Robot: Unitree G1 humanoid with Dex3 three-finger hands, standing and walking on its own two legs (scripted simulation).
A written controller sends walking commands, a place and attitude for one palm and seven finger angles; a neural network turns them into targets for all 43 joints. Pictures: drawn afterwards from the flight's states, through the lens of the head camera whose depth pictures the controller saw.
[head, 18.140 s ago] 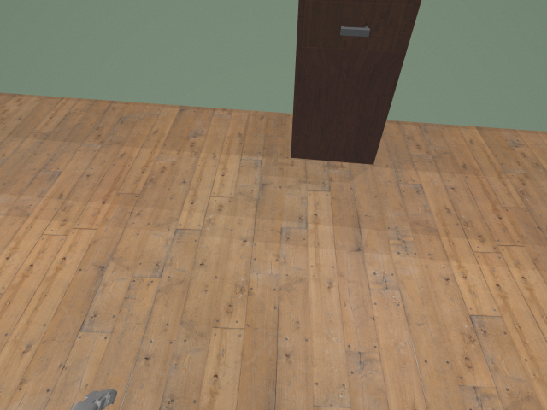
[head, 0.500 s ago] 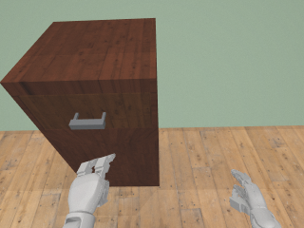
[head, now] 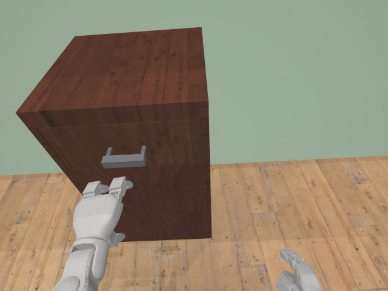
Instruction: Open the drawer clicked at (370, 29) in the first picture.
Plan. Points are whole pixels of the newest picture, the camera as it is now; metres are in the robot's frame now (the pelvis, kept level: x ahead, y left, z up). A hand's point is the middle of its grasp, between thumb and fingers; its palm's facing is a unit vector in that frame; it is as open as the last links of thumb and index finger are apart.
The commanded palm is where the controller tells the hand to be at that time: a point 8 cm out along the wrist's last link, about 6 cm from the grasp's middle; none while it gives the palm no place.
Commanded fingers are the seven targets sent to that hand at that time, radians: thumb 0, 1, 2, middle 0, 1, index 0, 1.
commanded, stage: raise the hand with hooked fingers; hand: left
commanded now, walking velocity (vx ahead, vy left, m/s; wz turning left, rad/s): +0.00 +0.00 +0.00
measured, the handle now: (125, 155) +0.46 +0.25 -0.02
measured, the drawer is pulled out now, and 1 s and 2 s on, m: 0.00 0.00 0.00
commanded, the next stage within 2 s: move the hooked fingers above the handle in 1.00 s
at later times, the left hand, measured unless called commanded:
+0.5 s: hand (79, 176) +0.31 +0.27 +0.09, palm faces +0.09 -0.08 -0.99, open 13.7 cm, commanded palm +0.28 +0.27 +0.14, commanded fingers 0.00 -0.50 0.30 -0.30 -1.20 -0.30 -1.20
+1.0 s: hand (84, 168) +0.32 +0.26 +0.10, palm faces +0.08 -0.08 -0.99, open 13.8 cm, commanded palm +0.30 +0.27 +0.15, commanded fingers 0.00 -0.50 0.30 -0.30 -1.20 -0.30 -1.20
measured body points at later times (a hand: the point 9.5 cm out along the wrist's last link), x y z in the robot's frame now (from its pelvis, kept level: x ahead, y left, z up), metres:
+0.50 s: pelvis +0.02 +0.03 +0.02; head +0.03 +0.00 +0.46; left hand +0.30 +0.27 +0.14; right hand +0.24 -0.17 -0.08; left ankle +0.01 +0.11 -0.72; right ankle +0.02 -0.09 -0.72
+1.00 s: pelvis +0.03 +0.02 +0.02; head +0.06 -0.01 +0.47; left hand +0.31 +0.27 +0.15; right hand +0.21 -0.21 -0.10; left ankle +0.01 +0.11 -0.72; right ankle +0.02 -0.09 -0.72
